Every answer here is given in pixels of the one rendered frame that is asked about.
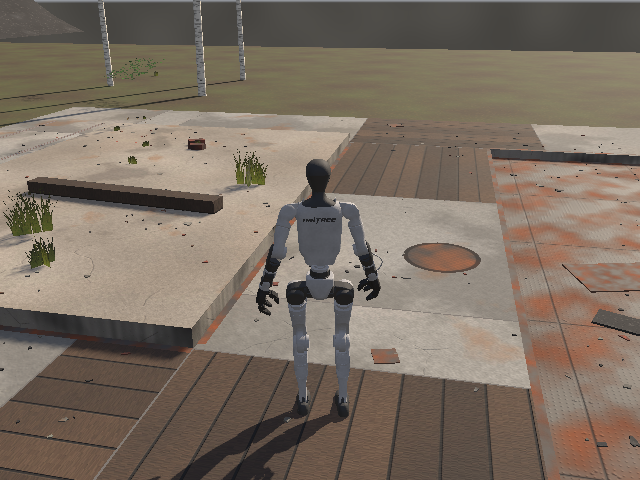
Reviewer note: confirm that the left robot foot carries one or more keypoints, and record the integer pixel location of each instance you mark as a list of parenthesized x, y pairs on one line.
[(303, 407)]

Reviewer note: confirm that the humanoid robot head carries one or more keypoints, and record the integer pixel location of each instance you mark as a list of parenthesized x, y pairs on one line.
[(318, 173)]

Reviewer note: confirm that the right robot upper arm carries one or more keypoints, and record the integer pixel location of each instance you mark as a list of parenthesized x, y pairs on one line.
[(351, 212)]

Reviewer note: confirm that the left robot upper arm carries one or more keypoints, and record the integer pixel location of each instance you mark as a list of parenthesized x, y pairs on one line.
[(287, 213)]

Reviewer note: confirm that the right robot hand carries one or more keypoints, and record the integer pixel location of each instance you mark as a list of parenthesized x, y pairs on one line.
[(375, 285)]

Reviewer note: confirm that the left robot hand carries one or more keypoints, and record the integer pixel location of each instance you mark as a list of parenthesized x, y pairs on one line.
[(261, 300)]

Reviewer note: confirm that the left robot forearm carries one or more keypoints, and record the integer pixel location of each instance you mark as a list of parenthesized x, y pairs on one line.
[(269, 272)]

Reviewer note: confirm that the right robot forearm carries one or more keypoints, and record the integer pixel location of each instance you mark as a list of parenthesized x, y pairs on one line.
[(369, 265)]

